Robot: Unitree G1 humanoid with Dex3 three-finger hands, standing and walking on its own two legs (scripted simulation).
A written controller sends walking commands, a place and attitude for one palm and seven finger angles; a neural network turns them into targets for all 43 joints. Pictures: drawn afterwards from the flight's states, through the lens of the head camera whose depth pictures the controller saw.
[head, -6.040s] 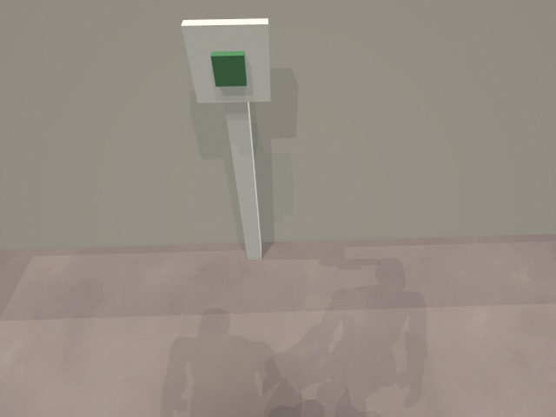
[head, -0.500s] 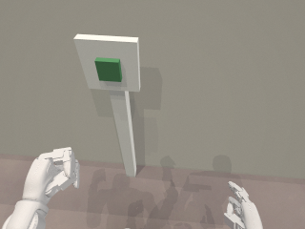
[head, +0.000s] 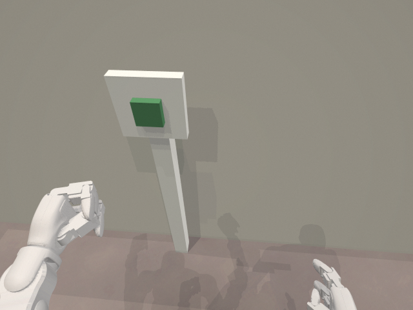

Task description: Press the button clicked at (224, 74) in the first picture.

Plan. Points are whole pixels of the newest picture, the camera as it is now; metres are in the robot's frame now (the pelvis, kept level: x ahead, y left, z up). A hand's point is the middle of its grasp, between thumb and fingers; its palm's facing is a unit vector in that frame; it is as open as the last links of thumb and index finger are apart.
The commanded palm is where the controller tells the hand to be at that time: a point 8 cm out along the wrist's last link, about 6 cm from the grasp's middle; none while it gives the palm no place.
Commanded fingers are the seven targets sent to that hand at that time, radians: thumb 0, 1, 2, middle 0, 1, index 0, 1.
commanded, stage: raise the hand and make a fist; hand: left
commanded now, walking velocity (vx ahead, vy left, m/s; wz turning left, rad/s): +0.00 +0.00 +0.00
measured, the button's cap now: (148, 112) +0.53 +0.19 +0.12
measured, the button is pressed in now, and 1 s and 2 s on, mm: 0 0 0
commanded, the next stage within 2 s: aim a knuckle at the button in 0.30 s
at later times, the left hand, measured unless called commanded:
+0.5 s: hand (104, 220) +0.23 +0.19 +0.12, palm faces +0.02 -1.00 -0.05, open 3.1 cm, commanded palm +0.22 +0.24 +0.12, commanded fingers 0.00 0.90 0.90 -1.30 -1.50 -1.30 -1.50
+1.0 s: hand (133, 180) +0.33 +0.17 +0.10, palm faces +0.00 -1.00 -0.03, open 3.1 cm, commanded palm +0.31 +0.23 +0.11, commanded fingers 0.00 0.90 0.90 -1.30 -1.50 -1.30 -1.50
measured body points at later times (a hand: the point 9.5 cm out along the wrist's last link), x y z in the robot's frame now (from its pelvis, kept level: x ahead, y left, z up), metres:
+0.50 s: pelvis +0.00 -0.01 +0.00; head -0.02 -0.03 +0.45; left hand +0.22 +0.25 +0.12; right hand +0.18 -0.24 -0.07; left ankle +0.04 +0.12 -0.72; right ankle -0.03 -0.11 -0.72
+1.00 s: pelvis +0.00 +0.00 +0.00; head +0.01 -0.02 +0.45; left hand +0.32 +0.23 +0.11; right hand +0.15 -0.26 -0.09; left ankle +0.04 +0.12 -0.72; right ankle -0.03 -0.11 -0.72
